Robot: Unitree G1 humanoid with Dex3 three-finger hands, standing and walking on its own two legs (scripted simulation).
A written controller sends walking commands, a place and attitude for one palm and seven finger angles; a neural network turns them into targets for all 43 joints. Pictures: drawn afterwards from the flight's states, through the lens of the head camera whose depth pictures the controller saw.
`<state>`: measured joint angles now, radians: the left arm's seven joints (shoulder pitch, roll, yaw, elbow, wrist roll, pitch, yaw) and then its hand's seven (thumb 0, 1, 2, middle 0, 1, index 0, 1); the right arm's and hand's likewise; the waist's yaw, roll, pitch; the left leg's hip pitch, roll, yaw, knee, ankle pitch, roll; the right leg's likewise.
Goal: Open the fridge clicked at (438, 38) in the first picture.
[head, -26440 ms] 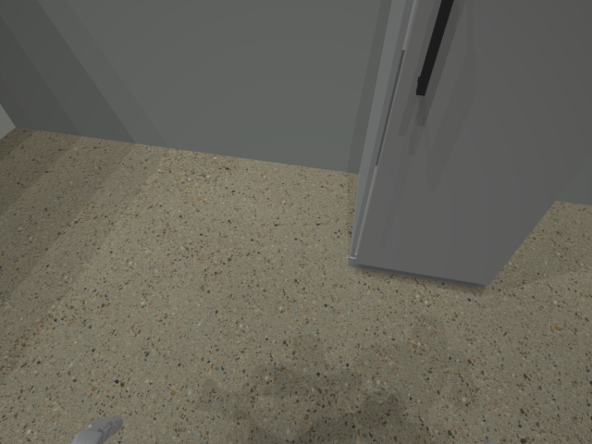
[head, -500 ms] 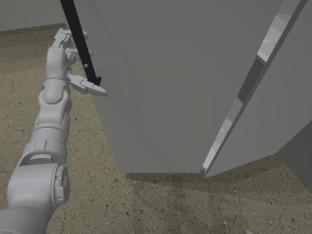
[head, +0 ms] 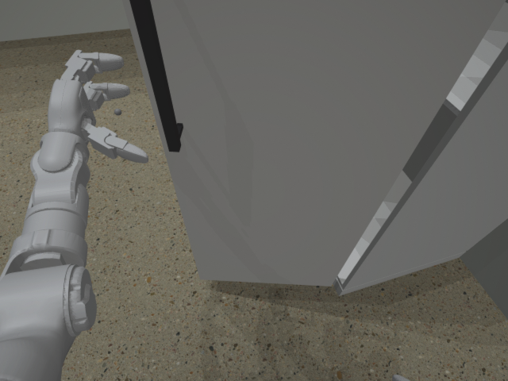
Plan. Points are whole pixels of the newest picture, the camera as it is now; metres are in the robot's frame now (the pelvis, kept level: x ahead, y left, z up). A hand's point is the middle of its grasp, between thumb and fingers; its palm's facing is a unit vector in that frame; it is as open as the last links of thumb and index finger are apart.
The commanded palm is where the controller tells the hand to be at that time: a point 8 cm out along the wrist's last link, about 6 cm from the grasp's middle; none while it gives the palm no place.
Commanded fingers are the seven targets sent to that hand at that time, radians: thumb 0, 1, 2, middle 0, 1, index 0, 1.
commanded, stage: slip the hand off the handle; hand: left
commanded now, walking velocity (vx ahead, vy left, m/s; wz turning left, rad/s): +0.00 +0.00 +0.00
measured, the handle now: (159, 59) +0.51 +0.15 +0.24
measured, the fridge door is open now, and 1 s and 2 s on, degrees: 70 70 70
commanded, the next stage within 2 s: draw the hand back to the body in 0.90 s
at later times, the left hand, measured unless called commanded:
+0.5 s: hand (96, 154) +0.37 +0.21 +0.18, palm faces +0.10 -0.98 -0.15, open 14.7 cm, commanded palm +0.34 +0.25 +0.19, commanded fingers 0.00 -0.55 0.20 -0.25 -1.15 -0.25 -1.15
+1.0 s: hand (82, 179) +0.32 +0.21 +0.19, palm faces +0.10 -0.98 -0.16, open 14.7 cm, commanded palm +0.30 +0.25 +0.19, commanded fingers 0.00 -0.55 0.20 -0.25 -1.15 -0.25 -1.15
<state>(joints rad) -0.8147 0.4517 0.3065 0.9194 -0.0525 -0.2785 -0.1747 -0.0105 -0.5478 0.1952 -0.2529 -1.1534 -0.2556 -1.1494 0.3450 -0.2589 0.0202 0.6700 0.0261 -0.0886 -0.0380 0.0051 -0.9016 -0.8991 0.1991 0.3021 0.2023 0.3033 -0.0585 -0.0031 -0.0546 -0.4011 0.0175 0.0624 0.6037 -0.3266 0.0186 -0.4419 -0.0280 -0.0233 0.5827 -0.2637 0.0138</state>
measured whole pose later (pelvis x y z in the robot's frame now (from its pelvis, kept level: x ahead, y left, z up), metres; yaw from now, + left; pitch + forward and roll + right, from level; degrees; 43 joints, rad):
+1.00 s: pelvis -0.02 -0.02 +0.00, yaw +3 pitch +0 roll +0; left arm -0.38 0.39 0.24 0.33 -0.19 -0.11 -0.24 -0.01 -0.55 0.19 -0.25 -1.15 -0.25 -1.15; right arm 0.23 -0.26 0.05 0.65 0.05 -0.16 -0.10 0.01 -0.90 -0.90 0.20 0.30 0.20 0.30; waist 0.04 0.02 -0.02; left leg -0.29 0.03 0.01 0.59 -0.30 -0.01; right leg -0.31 -0.02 -0.08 0.56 -0.25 -0.01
